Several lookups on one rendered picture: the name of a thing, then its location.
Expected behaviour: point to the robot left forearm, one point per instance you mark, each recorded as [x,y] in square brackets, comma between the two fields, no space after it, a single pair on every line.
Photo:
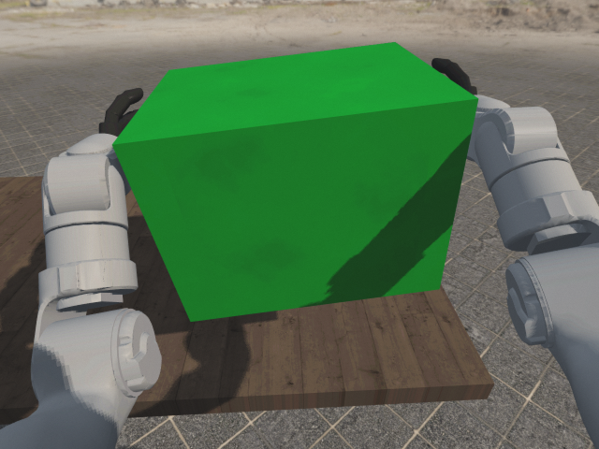
[85,226]

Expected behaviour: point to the robot right forearm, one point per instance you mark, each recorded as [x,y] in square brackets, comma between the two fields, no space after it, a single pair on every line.
[541,205]

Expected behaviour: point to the carton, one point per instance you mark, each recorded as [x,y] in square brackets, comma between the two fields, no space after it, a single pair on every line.
[300,180]

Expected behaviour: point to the robot right upper arm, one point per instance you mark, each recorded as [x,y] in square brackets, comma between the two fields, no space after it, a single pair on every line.
[553,300]

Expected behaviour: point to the robot left upper arm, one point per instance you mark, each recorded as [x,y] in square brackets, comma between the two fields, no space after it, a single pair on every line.
[88,373]

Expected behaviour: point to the robot left hand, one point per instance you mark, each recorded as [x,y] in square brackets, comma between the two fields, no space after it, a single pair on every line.
[115,120]

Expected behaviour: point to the table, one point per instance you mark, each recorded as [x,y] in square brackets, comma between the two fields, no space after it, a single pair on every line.
[407,348]

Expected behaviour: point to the robot right hand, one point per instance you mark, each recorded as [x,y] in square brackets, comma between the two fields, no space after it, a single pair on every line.
[454,72]

